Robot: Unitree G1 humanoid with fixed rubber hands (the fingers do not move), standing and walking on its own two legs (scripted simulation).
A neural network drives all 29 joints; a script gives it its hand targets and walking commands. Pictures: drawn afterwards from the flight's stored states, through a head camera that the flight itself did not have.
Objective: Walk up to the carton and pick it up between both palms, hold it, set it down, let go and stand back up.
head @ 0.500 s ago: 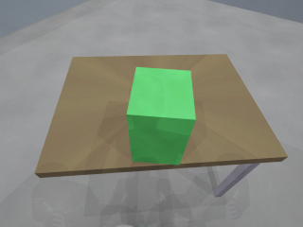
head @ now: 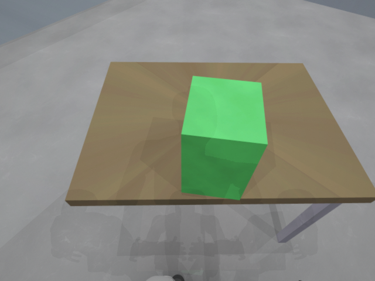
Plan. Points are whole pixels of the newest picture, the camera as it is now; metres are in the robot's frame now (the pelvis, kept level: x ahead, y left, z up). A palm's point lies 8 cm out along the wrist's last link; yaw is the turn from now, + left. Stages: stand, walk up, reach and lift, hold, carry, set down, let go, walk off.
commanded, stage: walk up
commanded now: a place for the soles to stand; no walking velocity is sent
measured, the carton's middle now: (217, 142) +0.43 -0.07 +0.00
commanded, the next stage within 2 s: reach and lift in 0.46 s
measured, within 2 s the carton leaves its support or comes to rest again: neither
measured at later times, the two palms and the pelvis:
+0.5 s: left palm out of the picture +0.02 +0.26 -0.13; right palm out of the picture +0.04 -0.26 -0.12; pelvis +0.00 +0.01 +0.00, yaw -2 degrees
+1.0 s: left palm (106, 246) +0.20 +0.20 -0.10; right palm (323, 266) +0.16 -0.29 -0.08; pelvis +0.01 -0.04 +0.00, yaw -6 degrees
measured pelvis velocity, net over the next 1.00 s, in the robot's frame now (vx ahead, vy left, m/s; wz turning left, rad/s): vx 0.01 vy -0.04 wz -0.10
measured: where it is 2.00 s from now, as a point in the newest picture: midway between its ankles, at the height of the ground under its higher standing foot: outside the picture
